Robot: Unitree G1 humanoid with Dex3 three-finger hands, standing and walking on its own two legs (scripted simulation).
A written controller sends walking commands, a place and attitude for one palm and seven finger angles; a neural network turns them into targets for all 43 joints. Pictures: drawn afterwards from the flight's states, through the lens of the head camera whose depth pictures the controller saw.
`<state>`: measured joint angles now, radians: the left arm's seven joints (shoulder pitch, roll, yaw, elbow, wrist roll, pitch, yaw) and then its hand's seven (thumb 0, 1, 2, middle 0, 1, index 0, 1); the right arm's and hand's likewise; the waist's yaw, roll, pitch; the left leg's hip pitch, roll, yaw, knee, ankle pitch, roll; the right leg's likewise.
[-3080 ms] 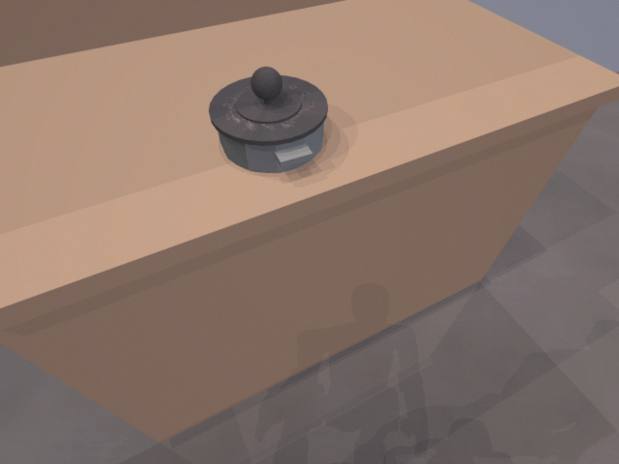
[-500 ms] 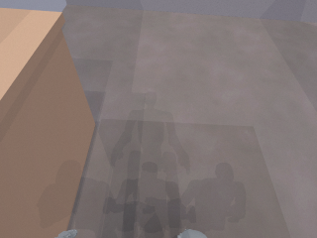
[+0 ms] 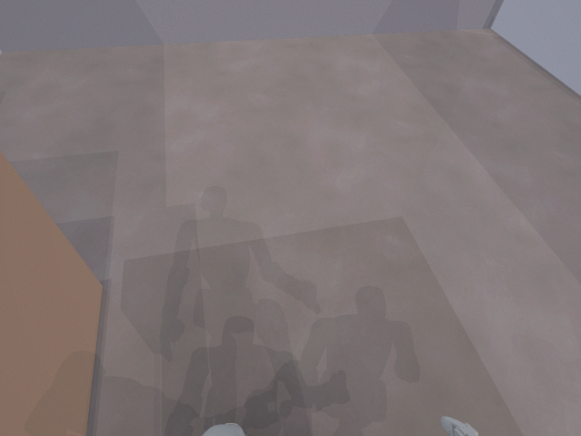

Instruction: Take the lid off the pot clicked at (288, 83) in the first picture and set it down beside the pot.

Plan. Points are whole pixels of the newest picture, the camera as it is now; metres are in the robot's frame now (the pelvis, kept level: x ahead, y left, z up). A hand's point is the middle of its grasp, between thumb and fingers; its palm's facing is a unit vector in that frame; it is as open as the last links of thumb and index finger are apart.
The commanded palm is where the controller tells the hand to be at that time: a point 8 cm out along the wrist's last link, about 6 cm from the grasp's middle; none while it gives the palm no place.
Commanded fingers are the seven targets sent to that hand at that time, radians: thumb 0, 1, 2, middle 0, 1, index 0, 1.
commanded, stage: walk to a spot facing it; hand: left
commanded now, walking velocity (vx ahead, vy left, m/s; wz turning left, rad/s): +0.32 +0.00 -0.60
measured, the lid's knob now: out of the picture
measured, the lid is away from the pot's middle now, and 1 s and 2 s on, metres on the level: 0.00 0.00 0.00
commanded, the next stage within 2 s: turn to face it in 0.50 s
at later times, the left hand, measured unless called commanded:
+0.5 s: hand (274, 282) +0.41 +0.08 -0.16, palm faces -0.41 -0.89 -0.20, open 7.4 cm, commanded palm none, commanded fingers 0.00 0.90 0.90 -0.20 -0.30 -0.20 -0.30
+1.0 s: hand (272, 279) +0.44 +0.08 -0.19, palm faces -0.20 -0.97 -0.17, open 7.3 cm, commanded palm none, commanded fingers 0.00 0.90 0.90 -0.20 -0.30 -0.20 -0.30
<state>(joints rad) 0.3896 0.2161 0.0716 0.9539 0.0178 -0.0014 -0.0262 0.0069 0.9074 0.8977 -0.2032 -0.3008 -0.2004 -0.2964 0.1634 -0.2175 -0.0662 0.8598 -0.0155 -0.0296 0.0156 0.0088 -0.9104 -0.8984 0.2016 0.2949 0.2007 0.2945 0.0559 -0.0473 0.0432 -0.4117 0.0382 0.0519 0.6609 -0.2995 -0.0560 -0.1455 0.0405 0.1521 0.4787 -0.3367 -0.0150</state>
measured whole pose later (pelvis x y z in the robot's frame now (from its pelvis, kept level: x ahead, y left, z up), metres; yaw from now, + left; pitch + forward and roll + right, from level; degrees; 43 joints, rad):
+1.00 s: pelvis +0.33 -0.08 -0.01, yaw -15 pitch -1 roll -1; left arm 0.22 0.20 0.07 0.97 0.01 0.02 0.01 0.00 0.92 0.90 -0.20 -0.30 -0.20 -0.30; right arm 0.24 -0.14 -0.04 0.97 -0.03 0.00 -0.01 0.00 -0.93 -0.90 0.20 0.30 0.20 0.29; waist -0.01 -0.04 0.03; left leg -0.39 0.01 0.07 0.61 -0.21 0.06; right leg -0.37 0.00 -0.07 0.95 -0.49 0.02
